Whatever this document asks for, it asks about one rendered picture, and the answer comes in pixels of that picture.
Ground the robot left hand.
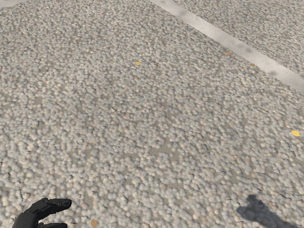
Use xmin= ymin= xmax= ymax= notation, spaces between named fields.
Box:
xmin=12 ymin=198 xmax=72 ymax=228

